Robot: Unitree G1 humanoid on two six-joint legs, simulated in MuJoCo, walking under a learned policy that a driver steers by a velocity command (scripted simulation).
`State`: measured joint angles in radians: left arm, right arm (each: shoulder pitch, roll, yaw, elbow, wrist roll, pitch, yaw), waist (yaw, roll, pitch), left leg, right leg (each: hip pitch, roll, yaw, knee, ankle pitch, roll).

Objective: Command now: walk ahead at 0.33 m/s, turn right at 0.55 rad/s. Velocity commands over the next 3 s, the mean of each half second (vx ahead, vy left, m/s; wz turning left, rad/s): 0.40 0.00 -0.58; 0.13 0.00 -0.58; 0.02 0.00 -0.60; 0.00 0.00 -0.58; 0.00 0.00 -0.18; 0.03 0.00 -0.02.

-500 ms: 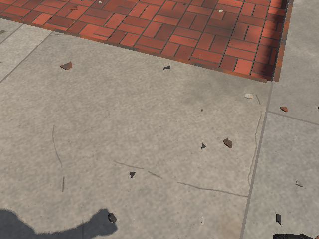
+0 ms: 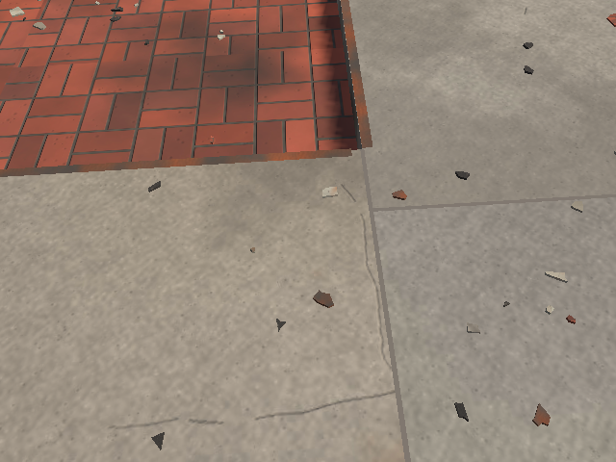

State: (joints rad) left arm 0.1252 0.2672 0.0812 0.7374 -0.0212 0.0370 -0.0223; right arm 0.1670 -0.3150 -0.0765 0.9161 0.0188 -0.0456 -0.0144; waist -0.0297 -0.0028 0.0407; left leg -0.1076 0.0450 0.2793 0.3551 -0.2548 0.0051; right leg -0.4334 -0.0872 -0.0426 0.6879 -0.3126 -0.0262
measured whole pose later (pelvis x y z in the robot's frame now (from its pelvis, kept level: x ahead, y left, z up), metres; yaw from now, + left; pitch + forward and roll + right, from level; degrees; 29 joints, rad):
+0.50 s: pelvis +0.23 -0.02 -0.02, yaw -17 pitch +2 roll -1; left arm 0.41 0.30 0.10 0.76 -0.02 -0.03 0.03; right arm -0.04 -0.30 -0.05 0.79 -0.01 -0.12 0.04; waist 0.07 0.03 0.03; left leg -0.47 0.00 -0.04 0.45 0.00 0.01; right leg -0.01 0.04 0.17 0.45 -0.46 -0.01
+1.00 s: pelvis +0.33 -0.07 -0.01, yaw -34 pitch +1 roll +2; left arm 0.17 0.32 0.08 0.57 0.00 0.05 0.00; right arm 0.07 -0.34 -0.07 0.86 0.00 0.01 0.00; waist -0.01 0.02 0.08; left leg -0.29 0.11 0.19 0.68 -0.39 -0.04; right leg -0.35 -0.03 -0.02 0.58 -0.22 -0.04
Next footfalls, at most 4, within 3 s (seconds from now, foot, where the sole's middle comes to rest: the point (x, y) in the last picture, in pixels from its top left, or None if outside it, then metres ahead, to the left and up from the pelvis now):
0.06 right None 0.09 -0.12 -0.78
0.50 left None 0.43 0.05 -0.78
0.96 right None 0.34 -0.20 -0.78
1.42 left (340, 455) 0.48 -0.02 -0.78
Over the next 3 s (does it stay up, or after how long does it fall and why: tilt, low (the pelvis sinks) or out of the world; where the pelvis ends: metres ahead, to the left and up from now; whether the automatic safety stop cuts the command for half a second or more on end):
stays up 0.36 -0.10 -0.01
